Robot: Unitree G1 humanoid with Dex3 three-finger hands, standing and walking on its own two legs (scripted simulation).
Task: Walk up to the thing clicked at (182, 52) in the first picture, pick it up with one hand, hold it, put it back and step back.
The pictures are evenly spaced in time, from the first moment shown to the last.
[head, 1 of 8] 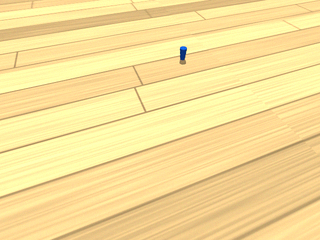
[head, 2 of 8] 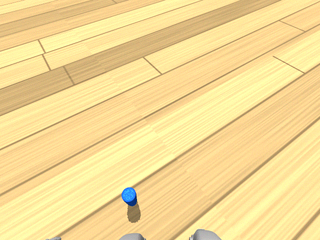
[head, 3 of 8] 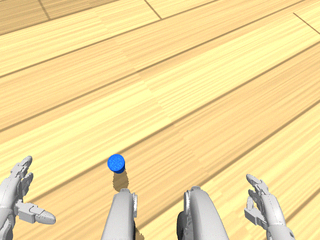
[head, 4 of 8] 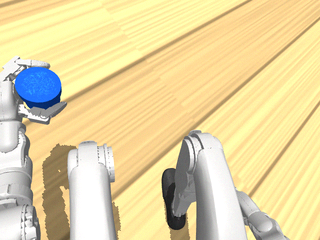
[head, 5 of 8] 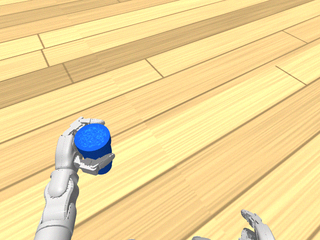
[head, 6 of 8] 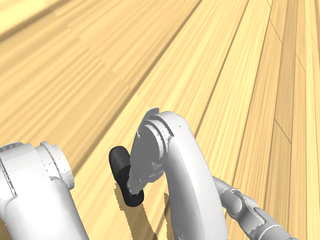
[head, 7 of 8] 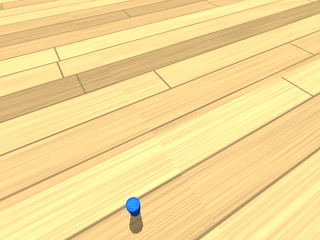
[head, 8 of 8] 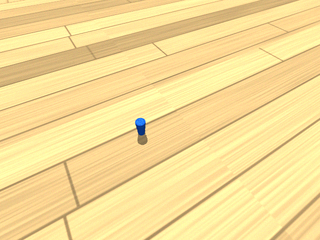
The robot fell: no
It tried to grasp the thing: yes
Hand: left
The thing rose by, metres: 0.70
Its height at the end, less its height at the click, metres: +0.00
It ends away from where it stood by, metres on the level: 0.02
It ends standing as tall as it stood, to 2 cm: yes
